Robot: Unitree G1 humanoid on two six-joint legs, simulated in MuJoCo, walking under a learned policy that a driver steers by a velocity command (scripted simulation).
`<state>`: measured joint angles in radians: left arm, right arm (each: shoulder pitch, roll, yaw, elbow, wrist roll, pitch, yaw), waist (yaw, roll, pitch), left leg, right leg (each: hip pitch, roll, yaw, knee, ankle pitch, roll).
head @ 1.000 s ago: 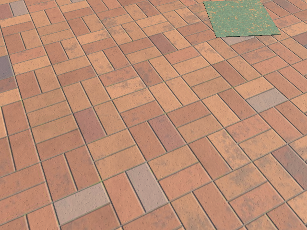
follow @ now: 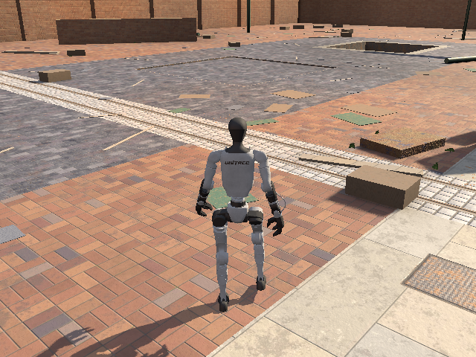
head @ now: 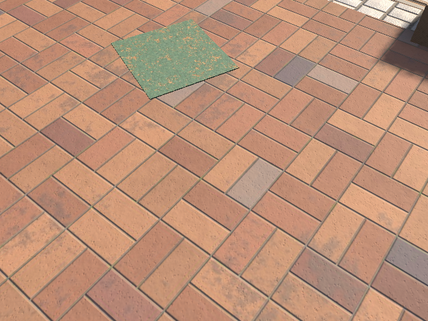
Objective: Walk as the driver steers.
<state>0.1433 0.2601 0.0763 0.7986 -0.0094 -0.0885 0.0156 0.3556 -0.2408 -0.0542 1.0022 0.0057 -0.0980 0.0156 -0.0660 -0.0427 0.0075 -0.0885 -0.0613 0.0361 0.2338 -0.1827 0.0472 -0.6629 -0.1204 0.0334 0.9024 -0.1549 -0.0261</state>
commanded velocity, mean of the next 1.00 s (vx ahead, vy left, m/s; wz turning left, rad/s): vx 0.50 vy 0.00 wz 0.14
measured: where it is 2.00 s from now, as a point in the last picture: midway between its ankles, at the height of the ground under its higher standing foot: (154, 170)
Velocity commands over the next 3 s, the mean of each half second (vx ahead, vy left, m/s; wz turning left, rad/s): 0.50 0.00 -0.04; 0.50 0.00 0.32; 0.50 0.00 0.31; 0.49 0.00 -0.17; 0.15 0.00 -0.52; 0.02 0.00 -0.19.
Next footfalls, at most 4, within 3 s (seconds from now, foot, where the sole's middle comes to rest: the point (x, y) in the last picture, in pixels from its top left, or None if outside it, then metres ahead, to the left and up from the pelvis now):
0.22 right None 0.30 -0.15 -0.78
0.78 left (176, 290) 0.59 0.10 -0.78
1.28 right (206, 200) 0.93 -0.01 -0.78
1.80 left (119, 169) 1.09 0.32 -0.78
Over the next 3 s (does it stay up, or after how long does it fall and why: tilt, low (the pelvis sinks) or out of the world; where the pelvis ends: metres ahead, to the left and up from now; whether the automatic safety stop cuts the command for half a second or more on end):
stays up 1.25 0.25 -0.01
